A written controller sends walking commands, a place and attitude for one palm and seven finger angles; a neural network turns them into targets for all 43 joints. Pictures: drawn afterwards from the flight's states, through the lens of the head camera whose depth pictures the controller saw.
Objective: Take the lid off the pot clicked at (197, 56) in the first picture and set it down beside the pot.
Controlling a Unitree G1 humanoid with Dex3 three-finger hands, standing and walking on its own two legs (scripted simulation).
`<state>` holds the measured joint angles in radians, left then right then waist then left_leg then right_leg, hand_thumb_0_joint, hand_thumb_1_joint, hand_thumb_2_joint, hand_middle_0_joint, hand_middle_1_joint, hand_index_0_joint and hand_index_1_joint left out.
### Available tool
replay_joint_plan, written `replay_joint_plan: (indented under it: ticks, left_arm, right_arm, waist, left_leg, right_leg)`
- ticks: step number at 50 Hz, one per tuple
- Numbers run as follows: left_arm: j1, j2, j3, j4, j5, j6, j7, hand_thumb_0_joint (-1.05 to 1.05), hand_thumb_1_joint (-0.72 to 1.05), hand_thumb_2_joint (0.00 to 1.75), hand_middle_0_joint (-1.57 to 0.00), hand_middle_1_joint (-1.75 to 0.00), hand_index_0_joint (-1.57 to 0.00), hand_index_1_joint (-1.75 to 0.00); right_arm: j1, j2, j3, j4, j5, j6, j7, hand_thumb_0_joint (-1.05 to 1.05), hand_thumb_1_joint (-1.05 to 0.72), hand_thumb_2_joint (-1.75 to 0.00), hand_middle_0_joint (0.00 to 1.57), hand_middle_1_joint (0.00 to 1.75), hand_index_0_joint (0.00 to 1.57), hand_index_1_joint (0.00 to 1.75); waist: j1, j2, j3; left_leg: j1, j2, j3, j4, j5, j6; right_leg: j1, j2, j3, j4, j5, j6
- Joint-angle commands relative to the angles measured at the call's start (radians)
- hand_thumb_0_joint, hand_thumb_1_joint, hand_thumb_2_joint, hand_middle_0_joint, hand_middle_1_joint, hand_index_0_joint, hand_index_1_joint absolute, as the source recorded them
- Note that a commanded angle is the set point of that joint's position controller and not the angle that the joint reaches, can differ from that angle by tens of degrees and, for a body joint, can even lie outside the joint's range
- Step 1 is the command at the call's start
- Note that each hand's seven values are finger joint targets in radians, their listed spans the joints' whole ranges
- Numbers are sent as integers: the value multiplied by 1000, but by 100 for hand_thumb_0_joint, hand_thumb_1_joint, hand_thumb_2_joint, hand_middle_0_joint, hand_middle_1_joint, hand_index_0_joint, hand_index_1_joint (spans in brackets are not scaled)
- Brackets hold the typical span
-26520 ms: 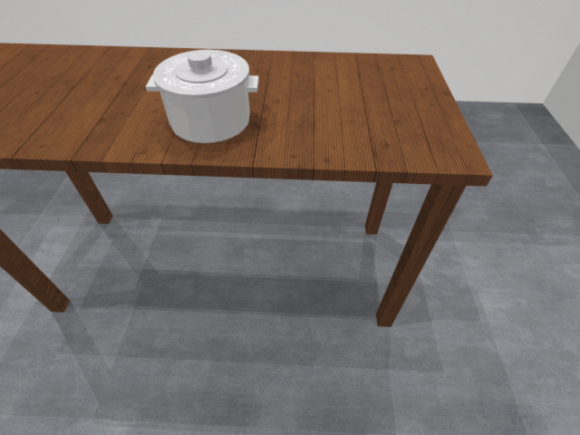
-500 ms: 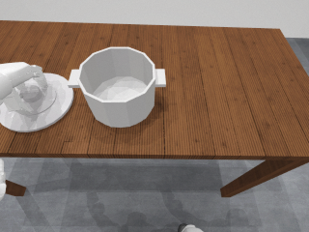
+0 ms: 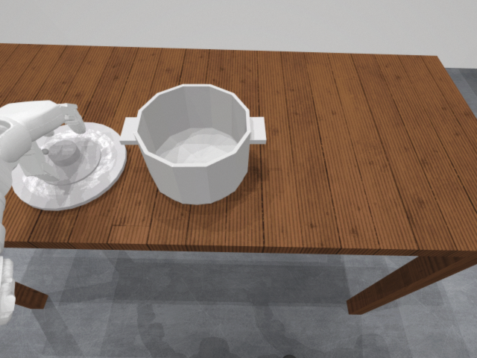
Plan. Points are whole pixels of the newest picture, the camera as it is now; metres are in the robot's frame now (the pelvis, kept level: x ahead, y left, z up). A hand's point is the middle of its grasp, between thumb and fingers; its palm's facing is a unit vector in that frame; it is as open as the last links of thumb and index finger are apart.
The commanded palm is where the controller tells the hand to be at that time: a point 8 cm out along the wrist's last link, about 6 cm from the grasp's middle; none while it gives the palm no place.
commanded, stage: raise the empty hand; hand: left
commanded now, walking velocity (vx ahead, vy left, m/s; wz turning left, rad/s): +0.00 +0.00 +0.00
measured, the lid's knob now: (64, 153) +0.45 +0.30 +0.06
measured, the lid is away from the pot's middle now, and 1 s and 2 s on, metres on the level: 0.23 0.23 0.23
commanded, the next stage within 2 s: draw the hand back to the body in 1.10 s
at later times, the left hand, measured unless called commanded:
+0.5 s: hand (28, 126) +0.43 +0.31 +0.15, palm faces -0.34 -0.05 -0.94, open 11.0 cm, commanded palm +0.44 +0.30 +0.21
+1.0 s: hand (10, 92) +0.45 +0.31 +0.20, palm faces -0.29 -0.05 -0.95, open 11.0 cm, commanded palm +0.44 +0.31 +0.26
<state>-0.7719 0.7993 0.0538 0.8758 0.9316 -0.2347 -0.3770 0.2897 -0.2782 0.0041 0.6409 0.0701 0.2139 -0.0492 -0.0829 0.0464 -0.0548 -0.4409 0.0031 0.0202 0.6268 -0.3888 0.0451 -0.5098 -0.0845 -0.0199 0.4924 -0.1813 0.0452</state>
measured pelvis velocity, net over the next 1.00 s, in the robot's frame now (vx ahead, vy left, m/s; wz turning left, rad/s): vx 0.01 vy -0.01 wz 0.02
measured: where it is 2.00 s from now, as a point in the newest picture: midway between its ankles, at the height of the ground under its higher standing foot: outside the picture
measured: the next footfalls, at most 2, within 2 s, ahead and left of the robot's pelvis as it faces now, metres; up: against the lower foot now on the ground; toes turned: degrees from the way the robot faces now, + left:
none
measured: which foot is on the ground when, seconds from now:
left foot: down 0.00-1.00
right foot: down 0.00-1.00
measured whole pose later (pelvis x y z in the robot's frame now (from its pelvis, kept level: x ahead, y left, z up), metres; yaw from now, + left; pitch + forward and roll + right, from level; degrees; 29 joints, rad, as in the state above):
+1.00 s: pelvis +0.01 -0.01 +0.01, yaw +1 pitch +9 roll -2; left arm -0.93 0.86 0.01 0.80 0.90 -0.07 -0.50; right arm 0.26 -0.31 0.02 0.63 0.08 0.18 -0.02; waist -0.08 0.06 -0.02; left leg -0.30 0.00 0.00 0.48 -0.33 0.04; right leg -0.37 -0.09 -0.04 0.37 -0.15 0.07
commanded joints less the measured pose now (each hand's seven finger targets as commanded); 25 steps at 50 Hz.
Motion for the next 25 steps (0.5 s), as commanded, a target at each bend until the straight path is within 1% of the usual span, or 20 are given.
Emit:
replay_joint_plan:
  ticks: [1, 2, 3, 5, 6, 7, 8, 9, 11, 12, 14, 15, 16, 18, 19, 20, 21, 23, 24, 25]
  left_arm:
    - [-463, 320, 76, -164, -29, 26, 33, 0, -1, 65, -35, -86, -35, -86]
    - [-465, 277, 40, -169, -31, 34, 28, 0, -1, 65, -35, -86, -35, -86]
    - [-468, 276, 37, -185, -31, 37, 26, 0, -1, 65, -35, -86, -35, -86]
    - [-469, 329, 78, -257, -23, 37, 28, 0, -1, 65, -35, -86, -35, -86]
    - [-474, 327, 77, -288, -23, 38, 26, 0, -1, 65, -35, -86, -35, -86]
    - [-431, 325, 86, -258, -31, 43, 26, 0, -1, 65, -35, -86, -35, -86]
    - [-445, 310, 73, -260, -37, 47, 20, 0, -1, 65, -35, -86, -35, -86]
    - [-421, 347, 108, -236, -46, 50, 23, 0, -1, 65, -35, -86, -35, -86]
    - [-407, 321, 84, -156, -45, 67, 11, 0, -1, 65, -35, -86, -35, -86]
    - [-419, 302, 62, -147, -47, 74, 5, 0, -1, 65, -35, -86, -35, -86]
    - [-488, 301, 41, -224, -38, 79, 5, 0, -1, 65, -35, -86, -35, -86]
    - [-507, 300, 37, -253, -29, 83, 5, 0, -1, 65, -35, -86, -35, -86]
    - [-502, 280, 25, -253, -26, 85, 1, 0, -1, 65, -35, -86, -35, -86]
    - [-481, 355, 93, -306, -35, 82, 1, 0, -1, 65, -35, -86, -35, -86]
    - [-488, 414, 135, -336, -40, 77, 6, 0, -1, 65, -35, -86, -35, -86]
    - [-497, 362, 95, -321, -37, 84, -2, 0, -1, 65, -35, -86, -35, -86]
    - [-473, 323, 72, -253, -42, 93, -9, 0, -1, 65, -35, -86, -35, -86]
    - [-477, 279, 24, -168, -52, 112, -24, 0, -1, 65, -35, -86, -35, -86]
    - [-521, 318, 39, -206, -51, 112, -24, 0, -1, 65, -35, -86, -35, -86]
    - [-555, 290, 7, -212, -38, 120, -28, 0, -1, 65, -35, -86, -35, -86]
  right_arm:
    - [45, -170, -53, -80, 5, -19, -6, 0, -90, -90, 20, 30, 20, 30]
    - [39, -165, -55, -83, 6, -23, -5, 0, -90, -90, 20, 30, 20, 30]
    - [40, -168, -56, -83, 7, -24, -2, 0, -90, -90, 20, 30, 20, 30]
    - [37, -169, -61, -96, 2, -24, 4, 0, -90, -90, 20, 30, 20, 30]
    - [27, -166, -59, -102, 0, -26, 4, 0, -90, -90, 20, 30, 20, 30]
    - [25, -163, -57, -105, 2, -29, 4, 0, -90, -90, 20, 30, 20, 30]
    - [19, -166, -54, -101, 2, -29, 4, 0, -90, -90, 20, 30, 20, 30]
    - [23, -176, -59, -98, 1, -32, 5, 0, -90, -90, 20, 30, 20, 30]
    - [17, -173, -50, -97, 7, -30, 6, 0, -90, -90, 20, 30, 20, 30]
    - [11, -174, -47, -97, 10, -29, 8, 0, -90, -90, 20, 30, 20, 30]
    - [-1, -179, -53, -103, 6, -30, 13, 0, -90, -90, 20, 30, 20, 30]
    - [5, -172, -53, -107, 7, -29, 15, 0, -90, -90, 20, 30, 20, 30]
    - [1, -168, -53, -108, 5, -36, 14, 0, -90, -90, 20, 30, 20, 30]
    - [3, -172, -54, -116, 3, -40, 15, 0, -90, -90, 20, 30, 20, 30]
    - [-4, -182, -55, -117, -2, -42, 16, 0, -90, -90, 20, 30, 20, 30]
    - [-4, -168, -50, -122, -3, -44, 16, 0, -90, -90, 20, 30, 20, 30]
    - [-1, -167, -50, -110, 2, -46, 13, 0, -90, -90, 20, 30, 20, 30]
    - [2, -176, -44, -93, 12, -46, 15, 0, -90, -90, 20, 30, 20, 30]
    - [3, -189, -50, -92, 11, -42, 17, 0, -90, -90, 20, 30, 20, 30]
    - [-2, -180, -47, -99, 9, -44, 17, 0, -90, -90, 20, 30, 20, 30]
  waist:
    - [-3, 71, -355]
    - [-6, 78, -343]
    - [-4, 88, -345]
    - [5, 115, -412]
    - [6, 134, -427]
    - [8, 110, -415]
    - [5, 92, -402]
    - [9, 70, -380]
    - [8, 11, -323]
    - [7, 5, -298]
    - [4, 61, -315]
    - [4, 80, -347]
    - [3, 79, -347]
    - [15, 78, -410]
    - [22, 94, -428]
    - [12, 102, -432]
    - [6, 66, -365]
    - [-2, 28, -279]
    - [0, 33, -289]
    - [-4, 64, -315]
  left_leg:
    - [192, -21, -34, -81, 602, 11]
    - [203, -20, -35, -87, 605, 9]
    - [220, -18, -39, -88, 632, 4]
    - [273, -19, -51, -85, 715, -4]
    - [289, -20, -57, -85, 732, -5]
    - [281, -21, -56, -86, 734, -2]
    - [270, -19, -54, -95, 706, 2]
    - [259, -18, -50, -99, 698, 5]
    - [199, -25, -39, -113, 615, 12]
    - [180, -25, -32, -126, 581, 11]
    - [219, -22, -38, -131, 621, 4]
    - [246, -23, -49, -132, 663, -1]
    - [263, -20, -51, -122, 678, 2]
    - [290, -21, -54, -122, 731, 4]
    - [303, -22, -56, -123, 751, 3]
    - [299, -28, -60, -131, 743, 3]
    - [271, -24, -55, -129, 711, 6]
    - [217, -22, -35, -150, 593, 5]
    - [223, -21, -33, -158, 582, 3]
    - [231, -29, -31, -160, 585, 5]
  right_leg:
    - [209, 100, -61, -5, 258, -81]
    - [200, 101, -62, -9, 248, -81]
    - [199, 102, -63, -11, 249, -83]
    - [230, 106, -58, -8, 275, -85]
    - [240, 103, -57, -13, 286, -86]
    - [250, 103, -57, -14, 289, -84]
    - [255, 100, -57, -22, 288, -82]
    - [262, 97, -55, -25, 294, -83]
    - [272, 99, -61, -32, 285, -80]
    - [275, 96, -62, -37, 281, -80]
    - [269, 91, -57, -41, 280, -85]
    - [273, 100, -58, -39, 277, -84]
    - [265, 100, -58, -41, 285, -84]
    - [316, 98, -54, -39, 324, -82]
    - [333, 93, -48, -40, 338, -85]
    - [334, 99, -52, -45, 329, -81]
    - [309, 96, -60, -50, 318, -79]
    - [285, 96, -65, -64, 275, -77]
    - [299, 91, -60, -68, 274, -82]
    - [304, 98, -59, -66, 277, -82]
